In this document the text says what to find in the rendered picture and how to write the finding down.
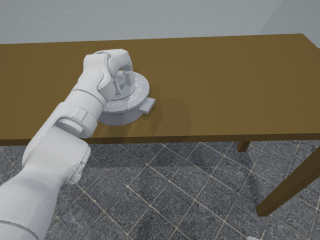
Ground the left robot forearm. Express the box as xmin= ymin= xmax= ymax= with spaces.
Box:
xmin=22 ymin=51 xmax=119 ymax=167

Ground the knob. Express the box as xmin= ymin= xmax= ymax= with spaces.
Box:
xmin=117 ymin=75 xmax=126 ymax=89

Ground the robot left hand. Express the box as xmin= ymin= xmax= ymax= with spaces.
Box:
xmin=93 ymin=49 xmax=133 ymax=95

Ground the pot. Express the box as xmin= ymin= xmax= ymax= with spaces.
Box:
xmin=98 ymin=97 xmax=156 ymax=126

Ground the table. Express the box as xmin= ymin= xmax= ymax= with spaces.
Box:
xmin=0 ymin=33 xmax=320 ymax=217

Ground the lid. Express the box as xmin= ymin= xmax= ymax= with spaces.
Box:
xmin=102 ymin=70 xmax=150 ymax=114

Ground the left robot upper arm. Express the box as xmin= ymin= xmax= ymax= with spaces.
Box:
xmin=0 ymin=125 xmax=91 ymax=240

